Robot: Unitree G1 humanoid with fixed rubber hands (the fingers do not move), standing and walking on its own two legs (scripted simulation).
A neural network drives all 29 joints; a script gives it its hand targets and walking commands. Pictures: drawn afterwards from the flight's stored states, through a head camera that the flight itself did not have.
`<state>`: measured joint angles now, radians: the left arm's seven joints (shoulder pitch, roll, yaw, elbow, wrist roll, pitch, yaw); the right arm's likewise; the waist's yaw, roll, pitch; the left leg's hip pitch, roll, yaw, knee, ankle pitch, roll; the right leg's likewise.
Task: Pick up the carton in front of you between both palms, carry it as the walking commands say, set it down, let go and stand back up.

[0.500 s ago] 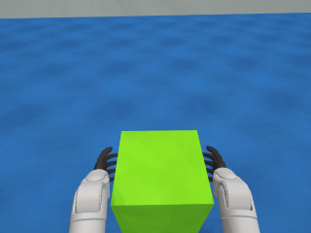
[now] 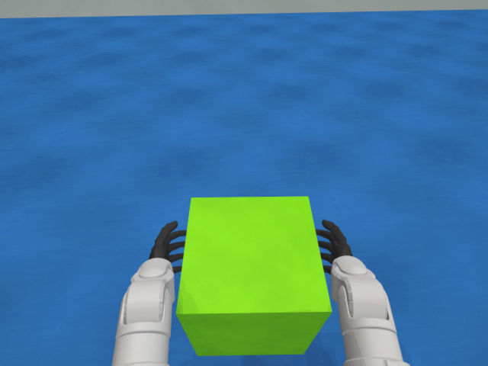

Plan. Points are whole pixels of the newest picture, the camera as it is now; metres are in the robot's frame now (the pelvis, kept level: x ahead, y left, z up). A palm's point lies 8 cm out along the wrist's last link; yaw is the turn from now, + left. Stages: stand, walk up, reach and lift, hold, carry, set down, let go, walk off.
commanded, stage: carry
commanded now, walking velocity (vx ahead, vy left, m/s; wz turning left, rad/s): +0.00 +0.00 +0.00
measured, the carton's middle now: (250, 279) +0.30 +0.00 -0.04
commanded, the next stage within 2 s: hold in 0.72 s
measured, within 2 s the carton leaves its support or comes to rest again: neither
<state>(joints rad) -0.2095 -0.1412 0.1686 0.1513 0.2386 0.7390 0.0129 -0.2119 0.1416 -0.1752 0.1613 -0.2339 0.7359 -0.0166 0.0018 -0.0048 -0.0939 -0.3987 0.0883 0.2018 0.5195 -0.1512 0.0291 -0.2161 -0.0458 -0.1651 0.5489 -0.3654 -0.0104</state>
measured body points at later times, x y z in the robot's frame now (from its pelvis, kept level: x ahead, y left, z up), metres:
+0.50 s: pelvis +0.00 -0.01 +0.00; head -0.02 -0.01 +0.45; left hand +0.30 +0.14 +0.03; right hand +0.30 -0.16 +0.03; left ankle +0.08 +0.11 -0.73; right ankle -0.05 -0.10 -0.73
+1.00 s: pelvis -0.01 +0.00 +0.01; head -0.03 +0.02 +0.46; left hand +0.31 +0.09 +0.04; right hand +0.25 -0.21 +0.04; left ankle +0.07 +0.13 -0.73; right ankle -0.05 -0.10 -0.73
